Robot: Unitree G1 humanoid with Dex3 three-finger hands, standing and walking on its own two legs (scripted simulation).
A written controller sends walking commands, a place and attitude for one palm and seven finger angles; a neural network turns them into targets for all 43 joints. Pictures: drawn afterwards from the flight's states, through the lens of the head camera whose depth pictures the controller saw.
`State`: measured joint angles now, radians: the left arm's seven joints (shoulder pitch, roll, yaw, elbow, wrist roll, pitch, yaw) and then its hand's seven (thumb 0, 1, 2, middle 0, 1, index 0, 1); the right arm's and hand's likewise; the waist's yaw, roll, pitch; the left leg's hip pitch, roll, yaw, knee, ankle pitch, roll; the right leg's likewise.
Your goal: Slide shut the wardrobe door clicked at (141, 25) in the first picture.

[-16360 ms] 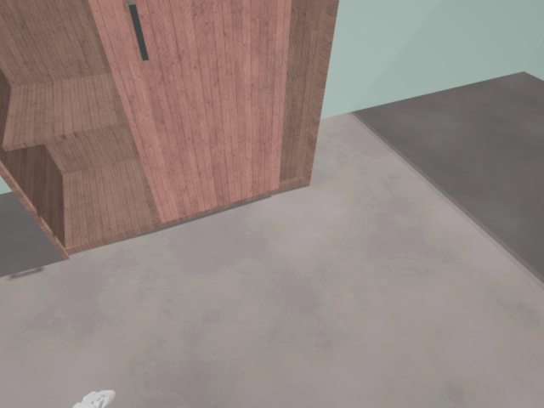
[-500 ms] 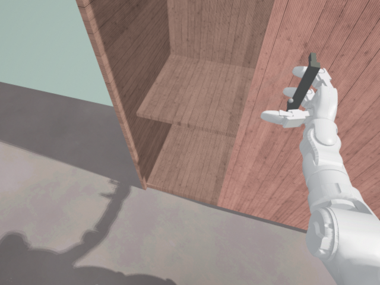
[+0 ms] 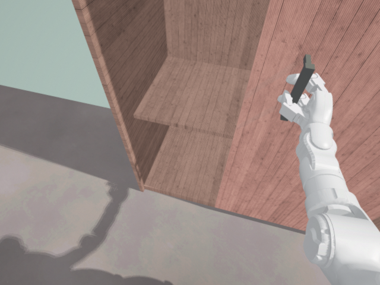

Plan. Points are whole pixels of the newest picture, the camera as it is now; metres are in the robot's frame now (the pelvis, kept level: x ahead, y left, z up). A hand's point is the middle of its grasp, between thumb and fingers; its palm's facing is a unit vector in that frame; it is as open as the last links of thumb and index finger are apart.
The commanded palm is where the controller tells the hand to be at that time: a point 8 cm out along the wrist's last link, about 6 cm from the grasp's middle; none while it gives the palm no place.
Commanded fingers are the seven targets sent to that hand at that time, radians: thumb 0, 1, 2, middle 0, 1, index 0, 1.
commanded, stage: grip the handle and tug to test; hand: right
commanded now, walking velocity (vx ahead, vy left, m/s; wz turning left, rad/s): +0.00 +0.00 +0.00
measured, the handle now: (295, 89) +0.53 -0.14 +0.14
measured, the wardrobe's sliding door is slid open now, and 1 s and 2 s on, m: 0.41 0.41 0.34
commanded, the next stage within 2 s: tug the door sideways, standing still in 0.74 s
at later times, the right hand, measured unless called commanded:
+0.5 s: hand (283, 104) +0.48 -0.11 +0.14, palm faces +0.12 +0.99 +0.01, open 5.2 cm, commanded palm +0.44 -0.17 +0.13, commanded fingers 0.00 -0.90 -0.90 0.45 1.40 0.45 1.40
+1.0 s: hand (282, 104) +0.48 -0.11 +0.14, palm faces +0.11 +0.99 +0.01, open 5.4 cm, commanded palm +0.45 -0.15 +0.13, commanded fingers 0.00 -0.90 -0.90 0.45 1.40 0.45 1.40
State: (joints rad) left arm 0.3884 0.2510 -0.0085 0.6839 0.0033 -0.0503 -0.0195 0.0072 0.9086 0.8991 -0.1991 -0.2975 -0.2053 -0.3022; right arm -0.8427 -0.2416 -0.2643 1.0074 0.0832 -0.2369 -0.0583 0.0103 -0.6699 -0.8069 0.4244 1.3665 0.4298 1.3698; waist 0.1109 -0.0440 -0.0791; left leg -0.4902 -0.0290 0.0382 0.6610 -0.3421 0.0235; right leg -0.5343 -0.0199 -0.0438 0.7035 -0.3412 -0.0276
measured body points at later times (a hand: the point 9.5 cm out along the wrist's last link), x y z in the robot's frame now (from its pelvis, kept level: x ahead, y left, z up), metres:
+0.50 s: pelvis +0.00 +0.01 +0.00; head +0.05 +0.02 +0.45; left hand +0.04 +0.27 -0.12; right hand +0.47 -0.17 +0.14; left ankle -0.01 +0.11 -0.72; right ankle +0.00 -0.10 -0.72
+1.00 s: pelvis +0.03 +0.01 +0.01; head +0.08 +0.02 +0.45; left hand +0.11 +0.26 -0.12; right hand +0.47 -0.17 +0.14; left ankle -0.01 +0.11 -0.72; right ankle +0.00 -0.10 -0.72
